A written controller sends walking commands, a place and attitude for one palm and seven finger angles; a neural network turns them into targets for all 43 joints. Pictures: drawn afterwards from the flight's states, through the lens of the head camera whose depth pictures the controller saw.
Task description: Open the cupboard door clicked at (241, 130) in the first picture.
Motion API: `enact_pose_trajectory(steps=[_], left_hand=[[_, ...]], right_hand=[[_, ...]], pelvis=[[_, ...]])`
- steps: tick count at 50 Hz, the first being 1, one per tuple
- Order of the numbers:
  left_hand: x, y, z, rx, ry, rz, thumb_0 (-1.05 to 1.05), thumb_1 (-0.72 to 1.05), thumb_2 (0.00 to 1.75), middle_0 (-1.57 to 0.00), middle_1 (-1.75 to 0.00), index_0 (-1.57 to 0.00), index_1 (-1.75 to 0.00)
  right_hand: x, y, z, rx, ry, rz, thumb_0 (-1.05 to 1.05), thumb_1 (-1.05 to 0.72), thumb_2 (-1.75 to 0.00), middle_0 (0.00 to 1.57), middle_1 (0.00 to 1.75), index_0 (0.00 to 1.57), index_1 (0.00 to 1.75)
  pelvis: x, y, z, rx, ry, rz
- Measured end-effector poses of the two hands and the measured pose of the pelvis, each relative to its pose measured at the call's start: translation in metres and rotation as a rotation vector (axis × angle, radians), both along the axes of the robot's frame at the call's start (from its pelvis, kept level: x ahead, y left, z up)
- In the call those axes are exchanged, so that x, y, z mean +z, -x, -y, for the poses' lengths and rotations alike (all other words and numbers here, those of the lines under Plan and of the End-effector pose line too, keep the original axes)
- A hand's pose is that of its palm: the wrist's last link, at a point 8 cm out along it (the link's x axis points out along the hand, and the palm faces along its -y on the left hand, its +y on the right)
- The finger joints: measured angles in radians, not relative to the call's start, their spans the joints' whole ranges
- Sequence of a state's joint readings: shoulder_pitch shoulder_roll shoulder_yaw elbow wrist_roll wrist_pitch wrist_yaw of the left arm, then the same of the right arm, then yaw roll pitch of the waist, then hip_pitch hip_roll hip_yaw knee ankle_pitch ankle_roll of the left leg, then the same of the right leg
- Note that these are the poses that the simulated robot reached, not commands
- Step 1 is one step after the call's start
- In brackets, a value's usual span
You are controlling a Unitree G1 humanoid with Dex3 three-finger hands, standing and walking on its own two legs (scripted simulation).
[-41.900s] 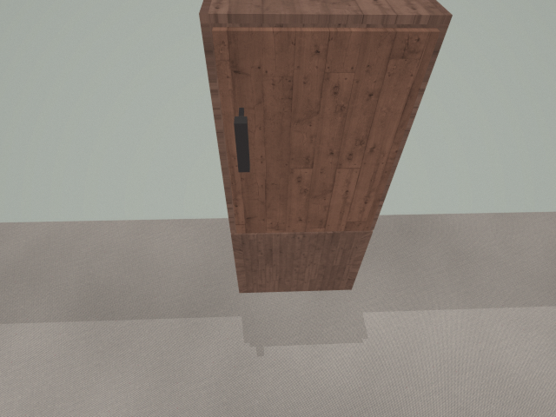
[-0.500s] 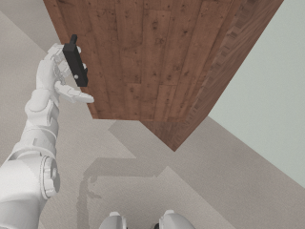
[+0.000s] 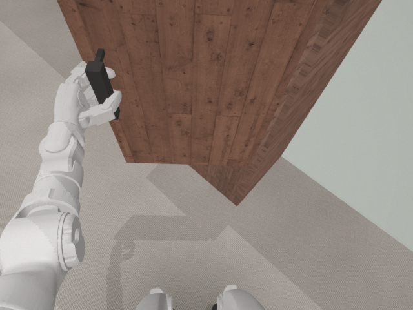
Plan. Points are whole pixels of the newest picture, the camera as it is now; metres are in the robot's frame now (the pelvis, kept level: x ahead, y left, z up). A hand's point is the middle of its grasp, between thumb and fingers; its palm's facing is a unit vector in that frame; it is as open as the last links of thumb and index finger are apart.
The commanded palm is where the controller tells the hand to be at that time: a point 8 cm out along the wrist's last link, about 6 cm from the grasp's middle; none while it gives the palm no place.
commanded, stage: close the thumb around the handle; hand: left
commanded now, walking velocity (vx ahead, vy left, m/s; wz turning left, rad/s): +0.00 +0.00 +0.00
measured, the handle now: (106, 85) +0.54 +0.17 +0.08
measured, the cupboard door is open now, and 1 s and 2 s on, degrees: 42 75 81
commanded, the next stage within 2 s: pull the door open along its arc in 0.14 s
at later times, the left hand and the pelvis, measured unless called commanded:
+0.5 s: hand (112, 113) +0.47 +0.15 +0.08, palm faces -0.03 -1.00 +0.00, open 6.2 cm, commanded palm +0.41 +0.20 +0.08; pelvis +0.00 +0.00 +0.00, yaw -1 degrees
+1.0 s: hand (152, 204) +0.28 +0.07 +0.09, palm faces +0.33 -0.94 +0.04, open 6.7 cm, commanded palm +0.21 +0.14 +0.08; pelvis +0.02 -0.02 +0.02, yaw +2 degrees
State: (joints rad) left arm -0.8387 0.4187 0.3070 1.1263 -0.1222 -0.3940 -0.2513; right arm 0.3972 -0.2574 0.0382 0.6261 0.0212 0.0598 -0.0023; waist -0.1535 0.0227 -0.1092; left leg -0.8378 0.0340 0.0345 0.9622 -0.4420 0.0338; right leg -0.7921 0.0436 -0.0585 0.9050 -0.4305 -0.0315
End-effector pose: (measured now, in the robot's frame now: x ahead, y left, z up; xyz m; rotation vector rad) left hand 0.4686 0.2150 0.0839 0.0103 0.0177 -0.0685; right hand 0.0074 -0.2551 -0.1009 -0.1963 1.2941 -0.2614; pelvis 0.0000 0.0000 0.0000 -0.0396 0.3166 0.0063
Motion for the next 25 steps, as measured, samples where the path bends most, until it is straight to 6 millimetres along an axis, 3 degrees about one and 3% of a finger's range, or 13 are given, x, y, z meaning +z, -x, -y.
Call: enact_pose_trajectory(steps=[17,25], left_hand=[[0.0,0.003,0.011,0.032,0.011,0.002,0.01,0.67,0.82,-0.33,-1.33,-0.33,-1.34],[-0.001,0.021,0.012,0.04,0.007,0.016,0.01,0.68,0.78,-0.31,-1.33,-0.31,-1.34]], right_hand=[[0.001,0.004,0.003,-0.005,0.005,0.02,0.0,-0.9,-0.9,0.2,0.3,0.2,0.3],[0.002,-0.003,0.002,-0.019,-0.026,0.039,0.0,-0.9,-0.9,0.2,0.3,0.2,0.3]], pelvis=[[0.0,0.005,0.001,-0.005,-0.004,0.007],[0.004,-0.001,0.003,-0.019,-0.011,0.022]])
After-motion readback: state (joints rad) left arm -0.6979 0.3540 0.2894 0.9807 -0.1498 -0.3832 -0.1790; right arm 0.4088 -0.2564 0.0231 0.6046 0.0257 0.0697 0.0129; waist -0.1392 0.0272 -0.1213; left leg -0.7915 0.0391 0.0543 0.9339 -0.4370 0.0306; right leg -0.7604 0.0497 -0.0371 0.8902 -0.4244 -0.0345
